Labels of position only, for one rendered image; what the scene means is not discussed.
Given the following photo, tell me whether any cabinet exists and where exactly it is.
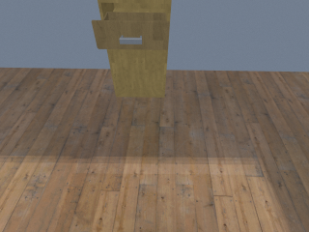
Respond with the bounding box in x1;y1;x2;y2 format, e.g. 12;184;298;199
98;0;172;98

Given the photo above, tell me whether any drawer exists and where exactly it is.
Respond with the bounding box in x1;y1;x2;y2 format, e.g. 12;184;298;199
91;12;170;50

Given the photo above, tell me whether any handle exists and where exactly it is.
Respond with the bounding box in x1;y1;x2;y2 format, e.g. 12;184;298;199
119;35;142;44

